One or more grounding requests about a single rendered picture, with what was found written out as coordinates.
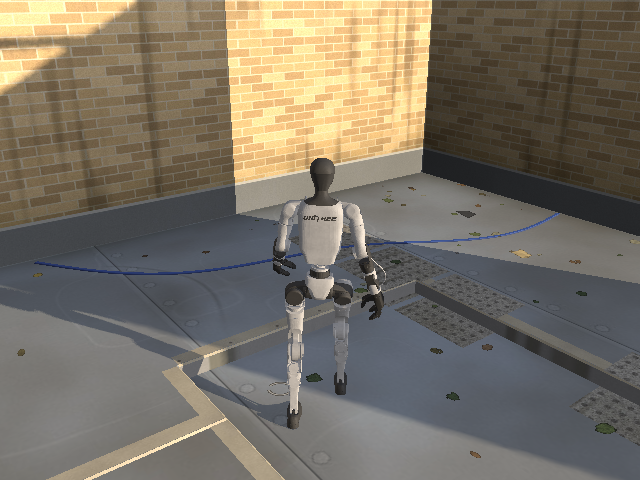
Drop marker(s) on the robot left hand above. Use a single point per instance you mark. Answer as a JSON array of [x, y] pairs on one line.
[[287, 263]]

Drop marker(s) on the robot right upper arm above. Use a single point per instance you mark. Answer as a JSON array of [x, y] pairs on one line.
[[356, 225]]

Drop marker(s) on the left robot forearm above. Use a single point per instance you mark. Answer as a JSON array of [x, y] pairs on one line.
[[278, 257]]

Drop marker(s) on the robot right thigh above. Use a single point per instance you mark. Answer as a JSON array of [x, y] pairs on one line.
[[342, 298]]

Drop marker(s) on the right robot shin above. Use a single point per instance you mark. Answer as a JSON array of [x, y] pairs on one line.
[[341, 354]]

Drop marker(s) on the robot right hand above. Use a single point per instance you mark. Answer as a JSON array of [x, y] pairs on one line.
[[379, 304]]

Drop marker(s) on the robot left upper arm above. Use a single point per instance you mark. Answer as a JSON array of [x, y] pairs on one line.
[[289, 211]]

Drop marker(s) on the right robot forearm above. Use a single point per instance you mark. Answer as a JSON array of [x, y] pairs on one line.
[[369, 273]]

